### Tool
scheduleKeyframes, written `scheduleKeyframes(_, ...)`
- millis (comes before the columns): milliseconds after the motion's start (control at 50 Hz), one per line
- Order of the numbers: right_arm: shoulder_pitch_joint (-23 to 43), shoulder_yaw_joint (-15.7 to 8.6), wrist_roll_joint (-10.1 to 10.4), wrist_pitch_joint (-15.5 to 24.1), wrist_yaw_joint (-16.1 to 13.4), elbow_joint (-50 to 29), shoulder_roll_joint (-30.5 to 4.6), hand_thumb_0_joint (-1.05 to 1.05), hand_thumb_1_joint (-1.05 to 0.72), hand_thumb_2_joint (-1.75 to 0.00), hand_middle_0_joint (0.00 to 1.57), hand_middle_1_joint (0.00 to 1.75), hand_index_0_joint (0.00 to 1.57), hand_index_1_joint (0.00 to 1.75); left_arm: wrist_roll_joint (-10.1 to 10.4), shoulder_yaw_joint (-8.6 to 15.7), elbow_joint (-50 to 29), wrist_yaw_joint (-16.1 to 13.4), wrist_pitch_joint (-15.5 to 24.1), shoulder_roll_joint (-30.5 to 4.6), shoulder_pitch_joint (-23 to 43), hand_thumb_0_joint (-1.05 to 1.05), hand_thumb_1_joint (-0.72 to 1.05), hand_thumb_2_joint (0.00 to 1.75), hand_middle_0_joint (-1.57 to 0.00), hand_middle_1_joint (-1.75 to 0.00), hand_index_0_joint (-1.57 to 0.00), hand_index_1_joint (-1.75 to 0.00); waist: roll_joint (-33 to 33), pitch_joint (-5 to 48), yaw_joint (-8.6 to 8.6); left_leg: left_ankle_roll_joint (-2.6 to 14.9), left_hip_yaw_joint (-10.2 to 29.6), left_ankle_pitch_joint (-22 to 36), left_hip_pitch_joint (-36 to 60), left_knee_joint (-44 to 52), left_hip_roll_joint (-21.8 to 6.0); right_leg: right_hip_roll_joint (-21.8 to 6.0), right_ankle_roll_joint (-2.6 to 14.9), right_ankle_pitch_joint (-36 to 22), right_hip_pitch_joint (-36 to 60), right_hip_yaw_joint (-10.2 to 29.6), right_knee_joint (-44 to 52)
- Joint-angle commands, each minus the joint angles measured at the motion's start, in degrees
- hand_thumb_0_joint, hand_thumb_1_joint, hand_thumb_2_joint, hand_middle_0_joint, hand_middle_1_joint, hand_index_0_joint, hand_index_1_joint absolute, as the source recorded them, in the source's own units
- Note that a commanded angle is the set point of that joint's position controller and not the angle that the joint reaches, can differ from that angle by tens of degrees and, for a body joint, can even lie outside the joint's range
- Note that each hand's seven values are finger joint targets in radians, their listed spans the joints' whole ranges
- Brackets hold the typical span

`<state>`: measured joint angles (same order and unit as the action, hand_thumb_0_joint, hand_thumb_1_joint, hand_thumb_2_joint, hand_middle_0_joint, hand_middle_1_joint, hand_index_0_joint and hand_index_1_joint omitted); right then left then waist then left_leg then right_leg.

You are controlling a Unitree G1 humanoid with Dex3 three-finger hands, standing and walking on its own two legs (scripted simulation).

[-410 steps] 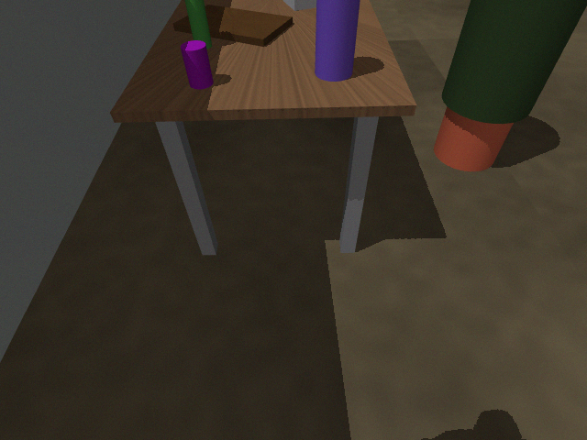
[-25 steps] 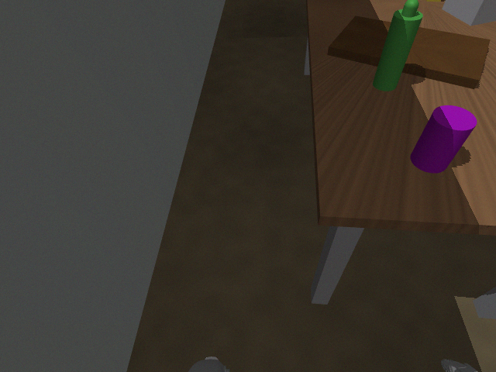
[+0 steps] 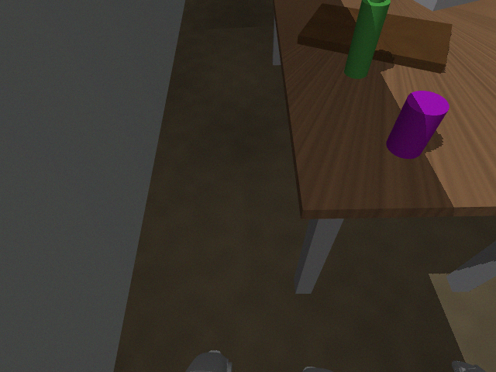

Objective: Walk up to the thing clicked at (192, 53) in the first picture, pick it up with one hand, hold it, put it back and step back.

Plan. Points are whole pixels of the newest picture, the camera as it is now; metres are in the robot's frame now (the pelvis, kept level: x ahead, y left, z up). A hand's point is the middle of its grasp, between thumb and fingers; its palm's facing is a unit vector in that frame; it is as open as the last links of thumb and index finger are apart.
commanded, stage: walk up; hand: right
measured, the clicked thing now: (414, 126) +0.53 -0.27 +0.07
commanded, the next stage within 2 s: stand in 1.28 s
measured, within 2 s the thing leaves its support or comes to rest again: neither
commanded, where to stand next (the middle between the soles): +0.06 -0.02 m, yaw +3 degrees
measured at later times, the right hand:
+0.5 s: hand out of the picture +0.09 -0.28 -0.12, palm faces -0.06 +0.93 -0.35, open 7.4 cm
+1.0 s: hand out of the picture +0.11 -0.26 -0.11, palm faces -0.07 +0.93 -0.36, open 7.4 cm
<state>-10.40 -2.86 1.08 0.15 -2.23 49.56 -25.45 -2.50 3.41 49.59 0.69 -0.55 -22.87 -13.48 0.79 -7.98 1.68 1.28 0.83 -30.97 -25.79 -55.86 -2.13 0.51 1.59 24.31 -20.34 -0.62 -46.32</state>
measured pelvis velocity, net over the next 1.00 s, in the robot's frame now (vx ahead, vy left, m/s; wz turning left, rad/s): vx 0.01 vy -0.01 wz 0.04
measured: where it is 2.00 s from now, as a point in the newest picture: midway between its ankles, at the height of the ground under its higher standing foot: outside the picture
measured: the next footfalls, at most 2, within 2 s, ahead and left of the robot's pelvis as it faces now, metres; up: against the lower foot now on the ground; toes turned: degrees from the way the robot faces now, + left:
none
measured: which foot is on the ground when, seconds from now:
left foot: down 0.00-1.00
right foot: down 0.00-1.00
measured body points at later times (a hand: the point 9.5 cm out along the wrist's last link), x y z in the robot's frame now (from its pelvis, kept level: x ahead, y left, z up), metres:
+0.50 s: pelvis -0.01 -0.02 +0.03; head +0.01 -0.03 +0.48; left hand +0.09 +0.28 -0.09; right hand +0.09 -0.33 -0.10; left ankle +0.02 +0.13 -0.71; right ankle +0.00 -0.13 -0.71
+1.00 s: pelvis +0.01 -0.01 +0.04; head +0.02 +0.00 +0.49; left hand +0.08 +0.30 -0.09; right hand +0.12 -0.30 -0.08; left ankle +0.02 +0.13 -0.71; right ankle +0.00 -0.13 -0.71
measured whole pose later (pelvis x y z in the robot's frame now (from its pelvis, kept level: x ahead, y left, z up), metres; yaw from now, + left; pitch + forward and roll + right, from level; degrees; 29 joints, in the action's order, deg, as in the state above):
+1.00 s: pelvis +0.01 -0.01 +0.04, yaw +3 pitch -2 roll +0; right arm -4.4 0.0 -0.2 1.7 -0.2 64.1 -20.1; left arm -0.4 1.9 66.1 0.9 -0.2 -19.8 -3.0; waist -0.2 -3.6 0.4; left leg -1.3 1.2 -10.2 -9.2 -21.2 -1.5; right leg -0.6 -0.4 11.6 -6.0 -2.1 -19.4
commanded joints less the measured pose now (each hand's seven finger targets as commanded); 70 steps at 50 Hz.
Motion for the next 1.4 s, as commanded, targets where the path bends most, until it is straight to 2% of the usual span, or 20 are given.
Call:
scheduleKeyframes(0,-4.7,-1.8,-0.9,2.8,0.0,-1.3,-8.3,0.0,-0.9,-0.9,0.2,0.3,0.2,0.3,1.2,3.0,-5.2,-1.0,1.2,-13.7,4.0,0.0,0.9,0.9,-0.2,-0.3,-0.2,-0.3,-9.8,10.0,-2.6,0.7,-2.9,10.0,8.5,18.9,1.6,-11.0,8.65,-33.5,5.0,11.1,7.8)
scheduleKeyframes(20,-6.7,-2.0,-1.4,3.4,0.0,-0.2,-8.6,0.0,-0.9,-0.9,0.2,0.3,0.2,0.3,1.8,2.6,-5.3,-1.0,0.9,-12.7,5.1,0.0,0.9,0.9,-0.2,-0.3,-0.2,-0.3,-7.8,11.4,-3.43,1.52,0.4,18.8,14.2,25.5,0.5,-10.2,6.37,-30.5,2.5,9.8,4.6)
scheduleKeyframes(40,-6.5,-2.6,-2.3,3.9,-0.1,-0.4,-11.4,0.0,-0.9,-0.9,0.2,0.3,0.2,0.3,2.4,1.8,-5.5,-1.0,0.8,-9.7,4.6,0.0,0.9,0.9,-0.2,-0.3,-0.2,-0.3,-0.4,13.5,-2.98,4.64,14.5,24.8,19.5,30.5,-8.0,-6.7,2.7,-22.8,-3.0,6.7,-2.2)
scheduleKeyframes(60,-2.7,-3.1,-2.0,4.2,0.2,-1.6,-16.1,0.0,-0.9,-0.9,0.2,0.3,0.2,0.3,2.8,1.7,-4.0,-1.2,0.2,-9.4,2.7,0.0,0.9,0.9,-0.2,-0.3,-0.2,-0.3,6.9,12.4,-0.96,12.35,27.7,27.2,15.6,30.5,-17.8,-1.7,-0.2,-0.6,-4.5,2.3,-3.6)
scheduleKeyframes(80,-0.3,-3.4,-1.8,4.2,0.5,-2.0,-16.6,0.0,-0.9,-0.9,0.2,0.3,0.2,0.3,2.4,2.5,-2.5,-1.5,0.1,-12.2,3.0,0.0,0.9,0.9,-0.2,-0.3,-0.2,-0.3,6.8,10.9,-0.96,15.54,28.7,29.1,11.6,30.2,-20.2,-2.5,-0.13,9.3,-1.4,3.8,-5.7)
scheduleKeyframes(100,0.7,-2.8,-2.1,4.3,0.5,-1.8,-15.2,0.0,-0.9,-0.9,0.2,0.3,0.2,0.3,2.2,2.3,-2.3,-1.3,0.3,-11.9,3.4,0.0,0.9,0.9,-0.2,-0.3,-0.2,-0.3,6.2,9.8,-0.38,14.59,24.1,30.9,10.9,29.1,-17.9,-2.8,0.26,10.3,-1.1,4.5,-4.1)
scheduleKeyframes(120,2.0,-2.0,-2.0,4.2,0.3,-1.7,-14.1,0.0,-0.9,-0.9,0.2,0.3,0.2,0.3,2.3,2.5,-1.5,-1.0,0.6,-11.1,3.3,0.0,0.9,0.9,-0.2,-0.3,-0.2,-0.3,5.8,9.1,0.53,12.21,19.6,31.5,9.6,27.3,-14.8,-2.7,0.66,5.9,1.0,3.5,0.2)
scheduleKeyframes(160,3.4,-1.0,-1.2,3.7,0.6,-0.9,-11.7,0.0,-0.9,-0.9,0.2,0.3,0.2,0.3,2.1,2.6,0.8,-0.9,1.7,-11.3,2.0,0.0,0.9,0.9,-0.2,-0.3,-0.2,-0.3,5.7,8.9,1.66,4.32,10.4,31.4,3.6,23.6,-8.3,-4.3,1.54,-11.7,10.8,4.9,13.2)
scheduleKeyframes(180,3.6,-0.1,-0.8,3.4,0.8,-0.7,-9.3,0.0,-0.9,-0.9,0.2,0.3,0.2,0.3,1.9,2.6,0.8,-0.9,2.2,-12.7,2.6,0.0,0.9,0.9,-0.2,-0.3,-0.2,-0.3,2.6,9.8,1.12,1.59,6.9,27.5,2.5,21.0,-4.9,-7.7,3.2,-14.5,12.4,11.0,17.4)
scheduleKeyframes(200,1.7,0.0,-0.7,3.0,1.1,0.3,-8.0,0.0,-0.9,-0.9,0.2,0.3,0.2,0.3,1.9,2.5,0.7,-0.8,2.5,-14.2,6.1,0.0,0.9,0.9,-0.2,-0.3,-0.2,-0.3,0.1,10.1,-1.36,0.1,4.4,19.2,4.9,21.1,-1.4,-12.0,5.83,-9.5,8.4,16.1,19.5)
scheduleKeyframes(220,0.3,-0.3,-0.7,2.7,1.1,2.0,-8.5,0.0,-0.9,-0.9,0.2,0.3,0.2,0.3,2.1,2.3,0.8,-0.5,2.3,-13.9,8.9,0.0,0.9,0.9,-0.2,-0.3,-0.2,-0.3,-0.6,10.0,-2.68,0.1,2.8,13.7,11.8,22.0,-0.7,-13.2,6.85,-6.2,2.4,15.8,20.0)
scheduleKeyframes(280,3.1,-0.1,-1.2,2.8,1.8,3.4,-8.5,0.0,-0.9,-0.9,0.2,0.3,0.2,0.3,2.1,1.0,2.4,-0.4,2.2,-11.5,11.3,0.0,0.9,0.9,-0.2,-0.3,-0.2,-0.3,-1.6,7.0,-1.99,1.51,5.6,14.0,12.0,27.1,-2.5,-8.3,2.81,-2.4,1.3,10.0,22.0)
scheduleKeyframes(320,3.8,0.5,-1.2,2.9,2.0,4.5,-8.1,0.0,-0.9,-0.9,0.2,0.3,0.2,0.3,2.0,0.8,4.1,-0.4,2.4,-11.0,11.4,0.0,0.9,0.9,-0.2,-0.3,-0.2,-0.3,-3.9,7.8,-1.5,1.68,5.6,18.7,11.5,28.1,-3.2,-7.9,2.26,-6.0,5.4,9.0,23.4)
scheduleKeyframes(380,3.9,0.9,-1.1,2.9,2.0,6.6,-7.6,0.0,-0.9,-0.9,0.2,0.3,0.2,0.3,2.2,0.7,5.7,-0.4,2.5,-11.1,12.9,0.0,0.9,0.9,-0.2,-0.3,-0.2,-0.3,-4.3,8.5,-1.64,0.38,4.1,22.7,13.8,29.3,-2.4,-9.0,2.05,-10.9,7.3,9.5,25.2)
scheduleKeyframes(520,5.9,1.1,-1.4,2.7,1.9,9.4,-7.6,0.0,-0.9,-0.9,0.2,0.3,0.2,0.3,2.5,0.6,8.6,-0.3,2.1,-9.8,15.3,0.0,0.9,0.9,-0.2,-0.3,-0.2,-0.3,-3.0,8.5,-1.6,-0.17,4.3,24.0,15.8,33.7,-3.4,-8.3,0.78,-10.2,9.9,7.3,29.5)
scheduleKeyframes(600,6.3,1.1,-1.4,2.9,1.7,10.4,-7.7,0.0,-0.9,-0.9,0.2,0.3,0.2,0.3,2.6,0.7,10.0,-0.3,2.0,-9.5,15.6,0.0,0.9,0.9,-0.2,-0.3,-0.2,-0.3,-1.8,10.6,-1.65,-0.27,4.5,28.2,16.3,35.1,-4.3,-7.9,0.47,-15.7,13.9,5.6,28.9)
scheduleKeyframes(820,7.8,0.8,-1.4,2.9,1.4,11.0,-7.5,0.0,-0.9,-0.9,0.2,0.3,0.2,0.3,2.5,0.6,11.8,-0.2,1.6,-9.0,14.7,0.0,0.9,0.9,-0.2,-0.3,-0.2,-0.3,-0.3,12.0,-1.42,-0.17,4.6,31.1,17.7,36.9,-5.1,-7.9,-0.05,-19.3,16.2,4.2,29.4)
scheduleKeyframes(1140,8.8,0.3,-1.5,2.5,1.4,11.9,-6.8,0.0,-0.9,-0.9,0.2,0.3,0.2,0.3,2.2,0.4,13.1,-0.5,1.5,-8.5,13.4,0.0,0.9,0.9,-0.2,-0.3,-0.2,-0.3,0.0,11.6,-1.65,-0.16,5.1,33.0,18.5,38.5,-5.2,-7.9,-0.85,-20.3,17.3,3.0,29.9)
scheduleKeyframes(1320,9.8,0.5,-1.7,1.9,1.7,11.9,-6.8,0.0,-0.9,-0.9,0.2,0.3,0.2,0.3,2.0,-0.2,13.9,-0.9,2.1,-8.9,11.9,0.0,0.9,0.9,-0.2,-0.3,-0.2,-0.3,0.1,10.3,-1.27,-0.28,6.0,30.6,18.9,39.3,-5.4,-8.5,-0.94,-19.3,16.4,3.9,31.3)
scheduleKeyframes(1380,9.3,0.6,-1.7,2.0,1.8,11.9,-6.8,0.0,-0.9,-0.9,0.2,0.3,0.2,0.3,2.0,-0.4,13.8,-0.9,2.5,-9.0,11.5,0.0,0.9,0.9,-0.2,-0.3,-0.2,-0.3,-0.3,11.5,-1.48,-0.18,5.6,33.3,20.0,39.0,-5.4,-8.8,-1.03,-22.7,17.2,4.1,31.3)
